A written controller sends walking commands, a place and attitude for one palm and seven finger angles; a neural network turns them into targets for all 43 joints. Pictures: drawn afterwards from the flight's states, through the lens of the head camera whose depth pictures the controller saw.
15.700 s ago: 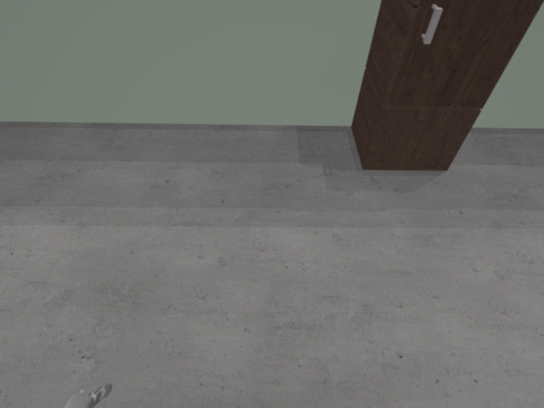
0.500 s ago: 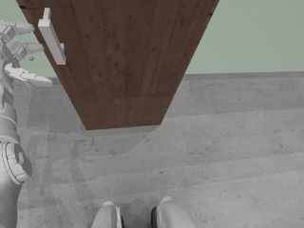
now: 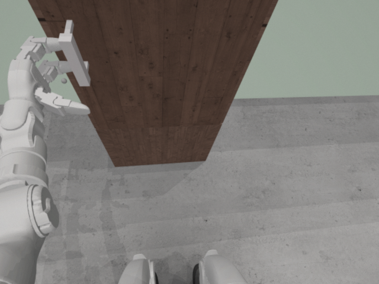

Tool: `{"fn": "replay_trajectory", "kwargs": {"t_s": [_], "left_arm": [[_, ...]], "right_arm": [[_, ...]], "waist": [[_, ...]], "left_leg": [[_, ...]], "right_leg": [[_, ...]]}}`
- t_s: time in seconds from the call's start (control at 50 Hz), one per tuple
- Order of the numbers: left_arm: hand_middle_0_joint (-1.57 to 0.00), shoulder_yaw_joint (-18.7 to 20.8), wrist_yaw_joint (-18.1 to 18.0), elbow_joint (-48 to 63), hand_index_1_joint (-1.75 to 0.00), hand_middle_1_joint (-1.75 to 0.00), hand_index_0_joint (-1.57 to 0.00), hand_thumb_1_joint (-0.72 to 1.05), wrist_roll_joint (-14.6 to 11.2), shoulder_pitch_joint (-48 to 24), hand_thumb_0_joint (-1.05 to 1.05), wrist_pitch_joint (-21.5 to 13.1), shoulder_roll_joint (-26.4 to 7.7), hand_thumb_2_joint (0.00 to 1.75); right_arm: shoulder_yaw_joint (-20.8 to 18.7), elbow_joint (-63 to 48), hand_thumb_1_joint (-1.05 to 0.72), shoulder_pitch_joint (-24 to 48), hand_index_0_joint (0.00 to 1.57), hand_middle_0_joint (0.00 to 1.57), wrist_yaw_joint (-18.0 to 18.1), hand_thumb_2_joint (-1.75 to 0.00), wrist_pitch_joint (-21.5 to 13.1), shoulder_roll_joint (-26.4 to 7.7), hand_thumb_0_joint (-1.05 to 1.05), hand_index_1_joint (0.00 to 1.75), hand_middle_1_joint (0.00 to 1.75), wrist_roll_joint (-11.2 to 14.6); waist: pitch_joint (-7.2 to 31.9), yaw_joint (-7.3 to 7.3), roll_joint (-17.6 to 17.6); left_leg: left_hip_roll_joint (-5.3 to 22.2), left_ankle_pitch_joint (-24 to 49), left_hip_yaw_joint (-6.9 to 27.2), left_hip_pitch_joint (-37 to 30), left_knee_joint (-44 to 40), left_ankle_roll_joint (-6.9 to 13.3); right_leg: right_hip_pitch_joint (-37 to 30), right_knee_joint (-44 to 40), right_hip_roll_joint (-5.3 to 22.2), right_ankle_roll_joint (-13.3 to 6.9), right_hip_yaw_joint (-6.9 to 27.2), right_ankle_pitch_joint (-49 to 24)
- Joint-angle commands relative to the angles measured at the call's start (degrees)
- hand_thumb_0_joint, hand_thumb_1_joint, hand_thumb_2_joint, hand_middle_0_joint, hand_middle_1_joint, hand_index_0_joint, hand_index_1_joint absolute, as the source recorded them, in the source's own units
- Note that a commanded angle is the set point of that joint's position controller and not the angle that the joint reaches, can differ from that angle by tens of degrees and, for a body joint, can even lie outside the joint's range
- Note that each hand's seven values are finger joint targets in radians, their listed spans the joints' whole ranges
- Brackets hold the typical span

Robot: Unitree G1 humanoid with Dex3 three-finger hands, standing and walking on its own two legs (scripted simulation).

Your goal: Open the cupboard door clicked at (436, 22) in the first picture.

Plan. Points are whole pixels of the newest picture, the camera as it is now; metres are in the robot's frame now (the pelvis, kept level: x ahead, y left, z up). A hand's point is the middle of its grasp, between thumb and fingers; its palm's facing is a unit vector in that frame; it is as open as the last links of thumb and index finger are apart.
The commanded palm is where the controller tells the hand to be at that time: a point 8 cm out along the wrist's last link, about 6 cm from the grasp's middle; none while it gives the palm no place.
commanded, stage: slide the fingers in behind the handle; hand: left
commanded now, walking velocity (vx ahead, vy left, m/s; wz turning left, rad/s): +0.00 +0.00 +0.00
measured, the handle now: (77, 55) +0.57 +0.20 +0.08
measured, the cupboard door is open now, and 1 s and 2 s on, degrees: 0 0 7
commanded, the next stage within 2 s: close the thumb around the handle in 0.74 s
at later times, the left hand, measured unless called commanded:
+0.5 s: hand (85, 78) +0.51 +0.18 +0.07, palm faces +0.03 -1.00 +0.01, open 14.0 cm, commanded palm +0.49 +0.23 +0.07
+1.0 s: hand (81, 78) +0.51 +0.19 +0.08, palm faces +0.04 -1.00 -0.01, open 13.3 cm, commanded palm +0.48 +0.23 +0.07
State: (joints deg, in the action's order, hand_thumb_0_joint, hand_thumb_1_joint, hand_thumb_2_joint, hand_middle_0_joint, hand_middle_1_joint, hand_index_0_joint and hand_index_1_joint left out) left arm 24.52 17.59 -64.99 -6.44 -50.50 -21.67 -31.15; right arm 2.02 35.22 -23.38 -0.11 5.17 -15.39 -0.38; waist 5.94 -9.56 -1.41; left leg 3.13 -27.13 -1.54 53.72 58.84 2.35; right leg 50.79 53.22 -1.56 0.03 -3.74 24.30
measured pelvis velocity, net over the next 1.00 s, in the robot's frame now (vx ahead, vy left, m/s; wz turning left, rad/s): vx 0.00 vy -0.01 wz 0.01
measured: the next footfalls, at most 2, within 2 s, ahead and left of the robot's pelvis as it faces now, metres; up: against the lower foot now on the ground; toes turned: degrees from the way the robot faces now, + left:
none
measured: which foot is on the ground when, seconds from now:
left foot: down 0.00-1.00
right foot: down 0.00-1.00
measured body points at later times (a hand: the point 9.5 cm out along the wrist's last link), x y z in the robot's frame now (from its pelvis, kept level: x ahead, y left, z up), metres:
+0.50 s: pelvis +0.00 -0.01 +0.00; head +0.13 +0.01 +0.43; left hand +0.51 +0.23 +0.08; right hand -0.01 -0.27 -0.11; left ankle +0.00 +0.09 -0.67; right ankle +0.00 -0.13 -0.67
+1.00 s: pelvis +0.00 -0.01 +0.00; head +0.13 +0.01 +0.43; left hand +0.50 +0.24 +0.08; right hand +0.00 -0.28 -0.11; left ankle +0.00 +0.09 -0.67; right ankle +0.00 -0.13 -0.67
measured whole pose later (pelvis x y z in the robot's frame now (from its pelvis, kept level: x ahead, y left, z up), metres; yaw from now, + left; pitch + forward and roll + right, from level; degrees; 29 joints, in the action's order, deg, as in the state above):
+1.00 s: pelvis +0.00 -0.01 +0.00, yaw +0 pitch +22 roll -3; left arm 23.6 13.4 -67.7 -4.8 -53.2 -22.7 -29.6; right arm 1.7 35.3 -22.8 -0.2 3.5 -15.7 -0.6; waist 5.8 -10.0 -1.6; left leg 3.1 -26.8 -1.5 54.7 59.2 1.6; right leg 52.4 55.0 -1.6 -0.8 -3.7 24.8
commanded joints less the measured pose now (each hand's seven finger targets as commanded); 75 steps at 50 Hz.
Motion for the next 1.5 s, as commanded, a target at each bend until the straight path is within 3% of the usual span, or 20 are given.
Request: {"fn": "replay_trajectory", "kwargs": {"t_s": [0.0,0.04,0.1,0.16,0.28,0.4,0.44,0.5,0.68,0.78,0.82,0.88,0.9,1.02,1.1,1.14,1.2,1.32,1.42,1.48], "left_arm": [[-0.30,0.2,-1.3,9.2,-1.20,-1.20,-0.30,-0.50,-0.2,-25.1,0.00,-2.7,-13.2,0.30],[-0.30,0.7,-2.2,9.9,-1.20,-1.20,-0.30,-0.50,0.6,-26.7,0.00,-3.1,-14.5,0.30],[-0.30,-1.0,-2.7,11.3,-1.20,-1.20,-0.30,-0.50,1.1,-27.3,0.00,-4.6,-12.3,0.30],[-0.30,-1.9,-2.7,8.9,-1.20,-1.20,-0.30,-0.50,0.5,-28.7,0.00,-4.3,-10.8,0.30],[-0.30,-4.5,-2.9,11.1,-1.20,-1.20,-0.30,-0.50,0.5,-31.1,0.00,-5.1,-7.1,0.30],[-0.30,-1.0,-4.6,8.5,-1.20,-1.20,-0.30,-0.50,0.8,-29.1,0.00,-3.9,-10.8,0.30],[-0.30,1.3,-5.3,8.9,-1.20,-1.20,-0.30,-0.50,1.4,-27.4,0.00,-3.9,-13.6,0.30],[-0.30,2.5,-6.0,10.5,-1.20,-1.20,-0.30,-0.50,2.2,-27.2,0.00,-4.8,-15.9,0.30],[-0.30,0.4,-4.1,9.2,-1.20,-1.20,-0.30,-0.50,0.5,-25.5,0.00,-4.3,-11.8,0.30],[-0.30,-0.5,-3.7,9.6,-1.20,-1.20,-0.30,-0.50,0.6,-26.8,0.00,-4.3,-10.9,0.30],[-0.30,-0.4,-3.9,9.1,-1.20,-1.20,-0.30,-0.50,0.6,-27.1,0.00,-4.5,-11.1,0.30],[-0.31,-0.5,-4.1,9.1,-1.22,-1.22,-0.31,-0.33,0.6,-26.9,0.00,-4.7,-10.8,0.37],[-0.32,1.2,-4.2,8.8,-1.22,-1.22,-0.32,-0.28,0.8,-26.2,0.00,-4.7,-13.1,0.40],[-0.34,-1.6,-4.4,11.2,-1.26,-1.26,-0.34,0.06,0.9,-27.7,0.00,-5.1,-10.1,0.54],[-0.36,-0.3,-4.7,11.5,-1.28,-1.28,-0.36,0.28,0.6,-26.6,0.00,-5.1,-11.2,0.64],[-0.36,-1.4,-4.7,9.9,-1.30,-1.30,-0.36,0.40,0.6,-26.6,0.00,-4.7,-9.5,0.68],[-0.38,0.4,-4.8,8.0,-1.31,-1.31,-0.38,0.56,0.9,-26.8,0.00,-4.2,-12.8,0.76],[-0.40,-0.1,-4.2,10.6,-1.35,-1.35,-0.40,0.90,0.7,-26.4,0.00,-5.4,-11.5,0.90],[-0.40,-2.1,-4.5,14.1,-1.35,-1.35,-0.40,0.90,0.0,-25.6,0.00,-5.9,-8.0,0.90],[-0.40,0.4,-5.6,13.1,-1.35,-1.35,-0.40,0.90,0.1,-24.4,0.00,-5.6,-10.6,0.90]], "right_arm": [[-3.6,-2.0,-0.90,-10.0,0.20,0.20,0.8,-0.90,-0.8,-10.6,0.00,0.30,0.30,-0.2],[-3.5,-2.0,-0.90,-10.0,0.20,0.20,0.7,-0.90,-1.1,-10.5,0.00,0.30,0.30,-0.5],[-3.6,-2.1,-0.90,-9.7,0.20,0.20,0.4,-0.90,-1.5,-10.2,0.00,0.30,0.30,-0.7],[-3.6,-1.7,-0.90,-9.8,0.20,0.20,0.5,-0.90,-1.7,-10.4,0.00,0.30,0.30,-0.5],[-3.8,-0.9,-0.90,-10.3,0.20,0.20,0.3,-0.90,-2.6,-10.1,0.00,0.30,0.30,-1.0],[-3.6,-1.1,-0.90,-10.6,0.20,0.20,0.2,-0.90,-2.4,-10.2,0.00,0.30,0.30,-0.8],[-3.6,-1.7,-0.90,-10.7,0.20,0.20,0.2,-0.90,-2.2,-10.2,0.00,0.30,0.30,-0.8],[-3.3,-2.5,-0.90,-10.3,0.20,0.20,0.2,-0.90,-2.1,-9.9,0.00,0.30,0.30,-0.8],[-3.7,-2.3,-0.90,-10.5,0.20,0.20,0.3,-0.90,-1.9,-10.1,0.00,0.30,0.30,-0.4],[-3.8,-1.9,-0.90,-10.5,0.20,0.20,0.5,-0.90,-2.1,-9.8,0.00,0.30,0.30,-0.4],[-3.8,-1.6,-0.90,-10.4,0.20,0.20,0.5,-0.90,-2.1,-9.9,0.00,0.30,0.30,-0.6],[-3.8,-1.8,-0.90,-10.3,0.20,0.20,0.5,-0.90,-2.3,-9.9,0.00,0.30,0.30,-0.6],[-3.8,-1.7,-0.90,-10.4,0.20,0.20,0.5,-0.90,-2.2,-10.2,0.00,0.30,0.30,-0.6],[-3.8,-1.8,-0.90,-10.0,0.20,0.20,0.4,-0.90,-2.2,-9.8,0.00,0.30,0.30,-0.5],[-4.0,-1.8,-0.90,-10.1,0.20,0.20,0.4,-0.90,-2.1,-10.2,0.00,0.30,0.30,-0.6],[-3.9,-1.6,-0.90,-9.7,0.20,0.20,0.3,-0.90,-2.2,-9.9,0.00,0.30,0.30,-0.5],[-3.6,-1.7,-0.90,-9.9,0.20,0.20,0.6,-0.90,-2.1,-10.3,0.00,0.30,0.30,-0.4],[-3.8,-1.8,-0.90,-10.1,0.20,0.20,0.5,-0.90,-2.2,-9.9,0.00,0.30,0.30,-0.6],[-4.2,-1.6,-0.90,-10.3,0.20,0.20,0.0,-0.90,-2.1,-9.7,0.00,0.30,0.30,-0.8],[-4.3,-1.5,-0.90,-10.4,0.20,0.20,0.1,-0.90,-1.9,-10.1,0.00,0.30,0.30,-0.7]], "waist": [[24.7,-1.48,-7.8],[24.5,-1.21,-8.1],[27.0,-1.34,-10.1],[24.9,-2.68,-6.1],[28.2,-2.52,-10.6],[27.3,-1.92,-6.6],[27.6,-0.75,-6.0],[28.6,0.11,-8.4],[26.9,-1.06,-4.5],[26.8,-1.18,-7.0],[26.8,-1.49,-5.7],[26.6,-1.43,-6.9],[27.6,-0.61,-6.1],[29.0,-1.30,-8.4],[29.9,-0.75,-7.7],[27.3,-1.24,-6.2],[26.1,-1.47,-4.8],[29.1,-0.87,-8.9],[31.9,-0.51,-9.7],[29.6,-0.19,-6.9]], "left_leg": [[-1.0,26.2,5.2,-23.7,-5.7,-1.0],[-1.1,24.5,5.2,-22.8,-5.7,-1.0],[-1.0,26.3,5.4,-25.5,-5.2,-1.2],[-1.1,22.8,5.4,-22.3,-5.3,-0.8],[-1.1,25.3,5.9,-26.6,-4.7,-1.2],[-1.5,25.0,5.0,-21.8,-4.7,-0.7],[-1.6,24.8,4.6,-20.3,-4.7,-0.6],[-1.7,26.0,4.1,-20.3,-4.6,-0.6],[-1.7,24.7,3.7,-19.7,-5.1,-0.3],[-1.8,24.8,3.8,-20.9,-4.8,-0.4],[-1.7,24.1,4.0,-20.2,-4.7,-0.4],[-1.7,24.8,3.8,-20.8,-4.5,-0.4],[-1.7,24.7,4.0,-20.3,-4.5,-0.5],[-1.4,27.0,4.6,-23.8,-4.5,-0.8],[-1.4,27.8,4.6,-24.0,-4.5,-0.9],[-1.5,25.5,4.3,-22.2,-4.6,-0.7],[-1.8,23.0,4.0,-18.8,-4.9,-0.3],[-1.4,28.3,4.5,-23.9,-4.2,-1.0],[-0.8,34.3,5.6,-29.1,-4.3,-1.7],[-1.0,32.1,5.4,-26.2,-4.7,-1.3]], "right_leg": [[-5.8,-4.3,-2.3,-1.1,0.9,-17.8],[-6.1,-4.1,-2.1,-1.1,1.0,-16.8],[-5.1,-3.7,-2.2,-1.3,1.1,-17.2],[-5.4,-4.1,-2.2,-1.1,1.2,-15.9],[-3.4,-3.5,-2.2,-1.5,0.9,-16.1],[-7.2,-3.4,-2.0,-1.0,1.4,-18.9],[-9.3,-3.3,-2.0,-1.0,1.7,-19.7],[-10.4,-2.8,-2.0,-1.1,2.2,-21.3],[-11.4,-3.9,-2.2,-0.9,2.1,-21.8],[-9.4,-3.7,-2.0,-1.0,2.2,-21.0],[-9.2,-3.7,-1.9,-0.8,2.2,-20.3],[-8.8,-3.6,-2.0,-1.0,2.2,-20.7],[-9.5,-3.3,-1.9,-0.9,2.1,-20.5],[-7.8,-3.1,-2.0,-1.0,1.6,-20.8],[-8.5,-3.0,-2.0,-1.0,1.6,-21.4],[-8.3,-3.7,-2.1,-0.9,1.7,-20.3],[-9.9,-3.7,-2.0,-0.8,2.2,-19.9],[-7.7,-2.9,-2.1,-1.1,1.6,-21.4],[-6.6,-2.9,-2.4,-1.2,0.8,-22.3],[-8.2,-3.1,-2.5,-1.2,0.8,-22.4]]}}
